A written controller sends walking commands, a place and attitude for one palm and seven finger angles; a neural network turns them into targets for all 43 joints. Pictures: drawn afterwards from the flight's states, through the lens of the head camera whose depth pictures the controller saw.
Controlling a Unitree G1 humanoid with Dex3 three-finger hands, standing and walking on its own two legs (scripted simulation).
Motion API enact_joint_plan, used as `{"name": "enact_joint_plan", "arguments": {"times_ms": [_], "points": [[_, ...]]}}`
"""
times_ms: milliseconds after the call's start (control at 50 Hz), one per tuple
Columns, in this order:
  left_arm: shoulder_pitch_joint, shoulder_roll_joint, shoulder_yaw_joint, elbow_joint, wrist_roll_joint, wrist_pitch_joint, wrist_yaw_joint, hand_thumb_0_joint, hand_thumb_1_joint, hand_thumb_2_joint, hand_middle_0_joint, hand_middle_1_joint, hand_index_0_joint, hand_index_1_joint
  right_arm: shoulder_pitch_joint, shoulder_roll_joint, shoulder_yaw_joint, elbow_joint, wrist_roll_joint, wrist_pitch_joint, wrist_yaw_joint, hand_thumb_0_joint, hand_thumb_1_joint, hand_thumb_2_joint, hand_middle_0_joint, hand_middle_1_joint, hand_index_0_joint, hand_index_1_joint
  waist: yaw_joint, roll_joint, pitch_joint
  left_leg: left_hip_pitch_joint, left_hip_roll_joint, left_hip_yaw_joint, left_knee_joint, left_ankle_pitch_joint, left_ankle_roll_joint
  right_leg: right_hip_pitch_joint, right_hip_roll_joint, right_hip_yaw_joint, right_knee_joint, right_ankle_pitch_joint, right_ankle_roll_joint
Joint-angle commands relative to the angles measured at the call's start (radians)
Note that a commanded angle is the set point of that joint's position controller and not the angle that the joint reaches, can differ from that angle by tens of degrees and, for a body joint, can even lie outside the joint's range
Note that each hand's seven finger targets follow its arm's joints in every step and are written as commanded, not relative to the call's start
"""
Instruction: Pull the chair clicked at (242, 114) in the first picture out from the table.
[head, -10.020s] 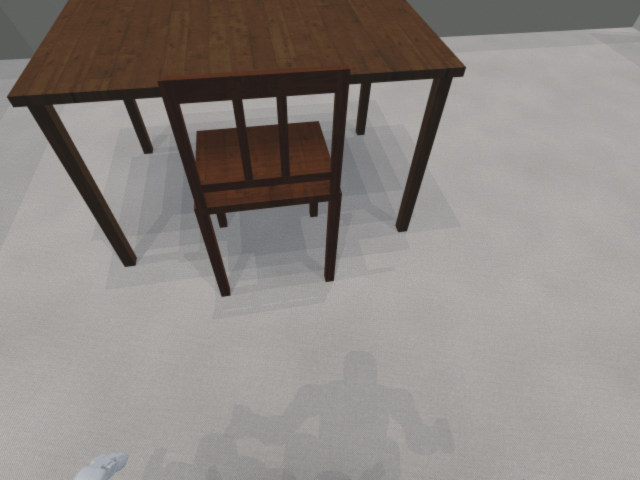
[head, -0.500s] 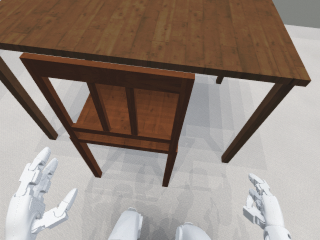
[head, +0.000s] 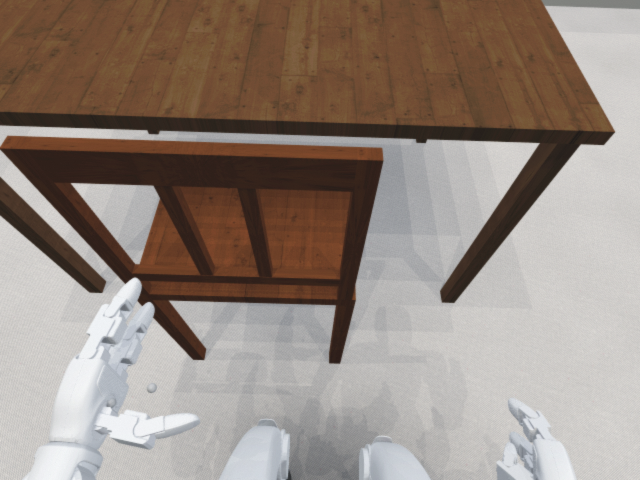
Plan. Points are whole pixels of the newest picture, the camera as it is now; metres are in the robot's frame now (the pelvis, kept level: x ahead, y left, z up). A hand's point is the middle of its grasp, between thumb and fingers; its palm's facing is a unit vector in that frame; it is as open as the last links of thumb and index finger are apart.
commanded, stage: raise the hand toward the chair's back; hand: left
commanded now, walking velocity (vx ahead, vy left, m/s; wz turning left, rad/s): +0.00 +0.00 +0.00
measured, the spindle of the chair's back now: (189, 233) +0.44 +0.21 -0.02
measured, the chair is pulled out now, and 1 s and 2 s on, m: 0.00 0.00 0.00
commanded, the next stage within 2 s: aim the fingers beside a spindle in 1.04 s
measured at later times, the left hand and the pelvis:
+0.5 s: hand (83, 361) +0.23 +0.25 +0.07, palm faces +0.06 -1.00 -0.05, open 16.9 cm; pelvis +0.00 +0.04 +0.01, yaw +0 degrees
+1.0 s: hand (120, 361) +0.24 +0.23 +0.05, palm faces +0.00 -1.00 -0.04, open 16.9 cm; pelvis +0.00 +0.02 +0.01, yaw +0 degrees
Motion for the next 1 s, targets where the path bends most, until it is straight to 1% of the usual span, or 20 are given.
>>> {"name": "enact_joint_plan", "arguments": {"times_ms": [0, 60, 100, 160, 200, 260, 320, 360, 420, 460, 520, 540, 580, 660, 700, 740, 800, 880, 940, 980], "points": [[-0.032, 0.2, 0.127, -0.4, -0.038, -0.082, 0.037, 0.0, -0.36, 0.36, -0.074, -0.102, -0.074, -0.102, -0.048, -0.101, -0.033, -0.189, -0.002, -0.083, -0.012, 0.0, -0.9, -0.9, 0.2, 0.3, 0.2, 0.3, 0.041, 0.086, -0.384, 0.328, 0.004, -0.047, -0.184, 0.328, 0.009, 0.191, -0.009, 0.065, -0.18, 0.291, 0.017], [0.013, 0.179, 0.129, -0.437, -0.02, -0.084, 0.131, 0.0, -0.43, 0.33, -0.067, -0.091, -0.067, -0.091, -0.056, -0.086, -0.029, -0.179, -0.015, -0.069, -0.001, 0.0, -0.9, -0.9, 0.2, 0.3, 0.2, 0.3, 0.048, 0.126, -0.362, 0.393, 0.013, -0.066, -0.206, 0.409, -0.008, 0.145, 0.0, 0.028, -0.162, 0.293, 0.01], [0.029, 0.12, 0.08, -0.344, 0.001, -0.062, 0.158, 0.0, -0.477, 0.31, -0.062, -0.084, -0.062, -0.084, -0.06, -0.087, -0.024, -0.181, -0.017, -0.047, 0.01, 0.0, -0.9, -0.9, 0.2, 0.3, 0.2, 0.3, 0.021, 0.087, -0.265, 0.354, 0.019, -0.08, -0.214, 0.357, -0.017, 0.089, 0.001, 0.009, -0.161, 0.246, 0.015], [0.036, 0.075, 0.012, -0.184, 0.034, 0.009, 0.13, 0.0, -0.5, 0.3, -0.06, -0.08, -0.06, -0.08, -0.059, -0.108, -0.018, -0.198, -0.012, -0.014, 0.017, 0.0, -0.9, -0.9, 0.2, 0.3, 0.2, 0.3, -0.011, 0.021, -0.144, 0.271, 0.019, -0.094, -0.233, 0.217, -0.016, 0.037, 0.006, 0.0, -0.177, 0.166, 0.017], [-0.006, 0.085, -0.018, -0.178, 0.036, 0.05, 0.087, 0.0, -0.5, 0.3, -0.06, -0.08, -0.06, -0.08, -0.048, -0.13, -0.011, -0.234, -0.002, 0.002, 0.015, 0.0, -0.9, -0.9, 0.2, 0.3, 0.2, 0.3, -0.016, 0.008, -0.138, 0.256, 0.019, -0.105, -0.254, 0.139, -0.018, 0.038, 0.006, 0.001, -0.187, 0.129, 0.018], [-0.098, 0.144, 0.011, -0.287, 0.022, 0.068, 0.058, 0.0, -0.5, 0.3, -0.06, -0.08, -0.06, -0.08, -0.039, -0.137, -0.004, -0.262, 0.0, -0.001, 0.004, 0.0, -0.9, -0.9, 0.2, 0.3, 0.2, 0.3, -0.01, 0.037, -0.216, 0.322, 0.021, -0.121, -0.27, 0.159, -0.019, 0.077, 0.006, 0.009, -0.198, 0.142, 0.014], [-0.134, 0.188, 0.07, -0.42, 0.006, 0.026, 0.086, 0.0, -0.5, 0.3, -0.06, -0.08, -0.06, -0.08, -0.033, -0.121, 0.0, -0.267, -0.009, -0.011, -0.001, 0.0, -0.9, -0.9, 0.2, 0.3, 0.2, 0.3, 0.017, 0.091, -0.293, 0.414, 0.025, -0.137, -0.274, 0.262, -0.038, 0.091, 0.007, 0.008, -0.19, 0.173, 0.01], [-0.132, 0.218, 0.103, -0.442, 0.011, -0.006, 0.123, 0.0, -0.5, 0.3, -0.06, -0.08, -0.06, -0.08, -0.031, -0.115, 0.006, -0.25, -0.019, -0.014, 0.001, 0.0, -0.9, -0.9, 0.2, 0.3, 0.2, 0.3, 0.023, 0.121, -0.289, 0.434, 0.032, -0.153, -0.278, 0.293, -0.055, 0.064, 0.01, 0.004, -0.17, 0.173, 0.008], [-0.123, 0.159, 0.063, -0.364, 0.02, -0.025, 0.137, 0.0, -0.5, 0.3, -0.06, -0.08, -0.06, -0.08, -0.036, -0.113, 0.011, -0.233, -0.023, -0.009, 0.013, 0.0, -0.9, -0.9, 0.2, 0.3, 0.2, 0.3, 0.004, 0.131, -0.22, 0.415, 0.039, -0.179, -0.287, 0.241, -0.07, 0.006, 0.007, -0.005, -0.155, 0.143, 0.011], [-0.1, 0.151, 0.051, -0.265, 0.031, 0.005, 0.116, 0.0, -0.5, 0.3, -0.06, -0.08, -0.06, -0.08, -0.034, -0.125, 0.011, -0.227, -0.019, 0.001, 0.017, 0.0, -0.9, -0.9, 0.2, 0.3, 0.2, 0.3, -0.005, 0.111, -0.178, 0.36, 0.035, -0.176, -0.293, 0.17, -0.064, 0.003, 0.009, -0.007, -0.161, 0.122, 0.011], [-0.113, 0.156, 0.041, -0.225, 0.021, 0.068, 0.066, 0.0, -0.5, 0.3, -0.06, -0.08, -0.06, -0.08, -0.03, -0.142, 0.005, -0.243, -0.006, 0.011, 0.015, 0.0, -0.9, -0.9, 0.2, 0.3, 0.2, 0.3, -0.002, 0.093, -0.207, 0.359, 0.03, -0.174, -0.312, 0.138, -0.063, 0.04, 0.006, -0.005, -0.183, 0.124, 0.013], [-0.109, 0.151, 0.033, -0.232, 0.015, 0.087, 0.051, 0.0, -0.5, 0.3, -0.06, -0.08, -0.06, -0.08, -0.027, -0.144, 0.003, -0.252, 0.001, 0.011, 0.012, 0.0, -0.9, -0.9, 0.2, 0.3, 0.2, 0.3, -0.002, 0.071, -0.217, 0.373, 0.033, -0.175, -0.318, 0.146, -0.061, 0.056, 0.007, -0.005, -0.195, 0.129, 0.014], [-0.098, 0.166, 0.049, -0.273, 0.002, 0.108, 0.043, 0.0, -0.5, 0.3, -0.06, -0.08, -0.06, -0.08, -0.025, -0.142, 0.003, -0.263, 0.005, 0.006, 0.008, 0.0, -0.9, -0.9, 0.2, 0.3, 0.2, 0.3, 0.007, 0.071, -0.262, 0.389, 0.027, -0.157, -0.314, 0.192, -0.049, 0.1, 0.008, 0.001, -0.215, 0.149, 0.014], [-0.114, 0.222, 0.113, -0.364, -0.008, 0.058, 0.095, 0.0, -0.5, 0.3, -0.06, -0.08, -0.06, -0.08, -0.029, -0.13, 0.005, -0.251, -0.006, -0.01, 0.005, 0.0, -0.9, -0.9, 0.2, 0.3, 0.2, 0.3, 0.019, 0.069, -0.258, 0.391, 0.025, -0.151, -0.31, 0.211, -0.049, 0.106, 0.013, 0.003, -0.214, 0.151, 0.011], [-0.121, 0.199, 0.101, -0.364, -0.004, 0.016, 0.125, 0.0, -0.5, 0.3, -0.06, -0.08, -0.06, -0.08, -0.027, -0.12, 0.007, -0.239, -0.013, -0.014, 0.009, 0.0, -0.9, -0.9, 0.2, 0.3, 0.2, 0.3, 0.01, 0.09, -0.23, 0.385, 0.025, -0.144, -0.299, 0.214, -0.051, 0.077, 0.01, -0.001, -0.202, 0.146, 0.01], [-0.121, 0.172, 0.085, -0.316, 0.0, -0.011, 0.136, 0.0, -0.5, 0.3, -0.06, -0.08, -0.06, -0.08, -0.028, -0.121, 0.007, -0.223, -0.018, -0.016, 0.015, 0.0, -0.9, -0.9, 0.2, 0.3, 0.2, 0.3, -0.001, 0.08, -0.198, 0.353, 0.025, -0.141, -0.284, 0.187, -0.049, 0.05, 0.01, -0.002, -0.192, 0.135, 0.01], [-0.107, 0.159, 0.062, -0.238, 0.015, -0.001, 0.119, 0.0, -0.5, 0.3, -0.06, -0.08, -0.06, -0.08, -0.027, -0.134, 0.003, -0.225, -0.015, -0.007, 0.02, 0.0, -0.9, -0.9, 0.2, 0.3, 0.2, 0.3, -0.008, 0.067, -0.181, 0.305, 0.022, -0.128, -0.271, 0.144, -0.041, 0.045, 0.007, 0.004, -0.19, 0.121, 0.012], [-0.092, 0.175, 0.052, -0.258, 0.008, 0.045, 0.072, 0.0, -0.5, 0.3, -0.06, -0.08, -0.06, -0.08, -0.023, -0.14, 0.001, -0.248, -0.001, -0.004, 0.016, 0.0, -0.9, -0.9, 0.2, 0.3, 0.2, 0.3, 0.0, 0.074, -0.234, 0.31, 0.013, -0.1, -0.269, 0.158, -0.022, 0.117, 0.006, 0.021, -0.222, 0.141, 0.011], [-0.11, 0.205, 0.075, -0.349, -0.003, 0.045, 0.079, 0.0, -0.5, 0.3, -0.06, -0.08, -0.06, -0.08, -0.027, -0.13, 0.001, -0.256, -0.001, -0.009, 0.009, 0.0, -0.9, -0.9, 0.2, 0.3, 0.2, 0.3, 0.004, 0.08, -0.272, 0.342, 0.011, -0.091, -0.264, 0.203, -0.015, 0.145, 0.006, 0.025, -0.233, 0.17, 0.013], [-0.102, 0.212, 0.1, -0.364, -0.007, 0.026, 0.104, 0.0, -0.5, 0.3, -0.06, -0.08, -0.06, -0.08, -0.026, -0.121, 0.003, -0.246, -0.006, -0.01, 0.005, 0.0, -0.9, -0.9, 0.2, 0.3, 0.2, 0.3, 0.008, 0.07, -0.265, 0.339, 0.012, -0.088, -0.256, 0.234, -0.014, 0.149, 0.01, 0.025, -0.229, 0.187, 0.013]]}}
